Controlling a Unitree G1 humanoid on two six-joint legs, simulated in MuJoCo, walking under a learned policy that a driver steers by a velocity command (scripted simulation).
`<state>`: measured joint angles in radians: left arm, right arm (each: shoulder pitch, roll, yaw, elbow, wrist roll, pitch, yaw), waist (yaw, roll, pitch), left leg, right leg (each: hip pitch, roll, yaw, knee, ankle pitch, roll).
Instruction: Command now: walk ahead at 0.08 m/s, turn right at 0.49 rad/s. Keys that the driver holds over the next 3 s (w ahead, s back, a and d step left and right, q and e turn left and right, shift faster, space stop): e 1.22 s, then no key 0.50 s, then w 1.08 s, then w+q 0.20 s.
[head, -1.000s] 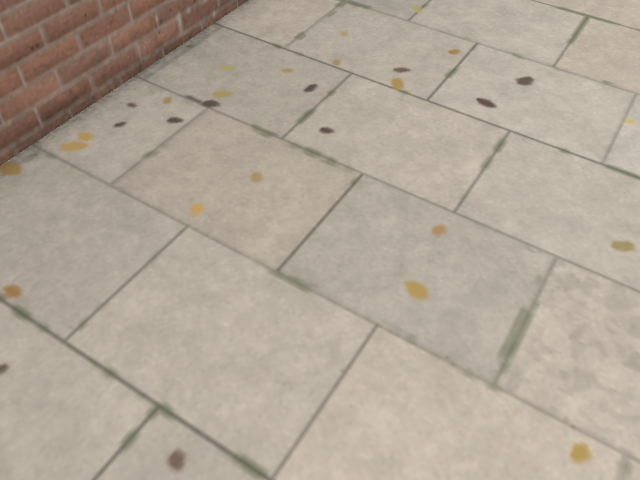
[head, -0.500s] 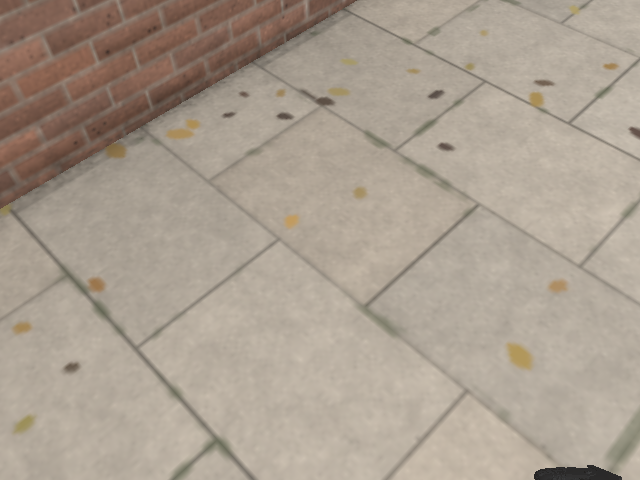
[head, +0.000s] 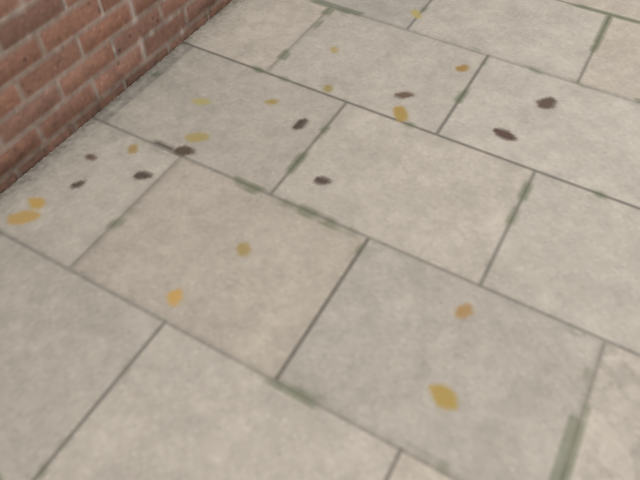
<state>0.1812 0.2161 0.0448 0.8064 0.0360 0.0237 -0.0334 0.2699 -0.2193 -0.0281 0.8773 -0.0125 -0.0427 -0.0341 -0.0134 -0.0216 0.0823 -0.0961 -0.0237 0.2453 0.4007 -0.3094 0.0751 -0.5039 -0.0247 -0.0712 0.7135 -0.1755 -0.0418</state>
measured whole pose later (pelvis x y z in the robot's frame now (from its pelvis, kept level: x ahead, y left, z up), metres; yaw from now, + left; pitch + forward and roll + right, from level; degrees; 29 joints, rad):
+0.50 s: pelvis +0.04 +0.01 +0.00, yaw -17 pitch +2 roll +1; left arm 0.22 0.28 0.09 0.76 0.03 0.06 -0.01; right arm 0.17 -0.25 -0.04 0.76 -0.01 0.04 -0.04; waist 0.04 -0.02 0.04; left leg -0.35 -0.03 -0.06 0.70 -0.41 -0.02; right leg -0.36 0.13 0.15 0.46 -0.11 -0.06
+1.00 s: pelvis +0.03 +0.02 -0.01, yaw -35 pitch +0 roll +0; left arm 0.15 0.28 0.06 0.70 0.02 0.06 -0.04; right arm 0.23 -0.30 -0.06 0.74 -0.02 0.02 -0.01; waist -0.02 0.03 0.07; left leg -0.26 0.11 0.18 0.64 -0.36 -0.01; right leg -0.24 0.04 -0.04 0.54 -0.27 -0.03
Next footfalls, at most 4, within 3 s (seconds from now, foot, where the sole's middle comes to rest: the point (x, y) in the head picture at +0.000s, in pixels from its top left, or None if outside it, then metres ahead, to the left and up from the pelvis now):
0.08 right None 0.12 -0.09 -0.77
0.54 left None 0.11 0.11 -0.77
0.98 right None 0.00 -0.07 -0.77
1.50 left None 0.16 0.03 -0.77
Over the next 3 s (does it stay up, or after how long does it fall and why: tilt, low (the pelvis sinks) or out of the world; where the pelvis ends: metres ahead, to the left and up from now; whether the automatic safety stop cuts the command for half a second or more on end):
stays up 0.40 -0.40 -0.01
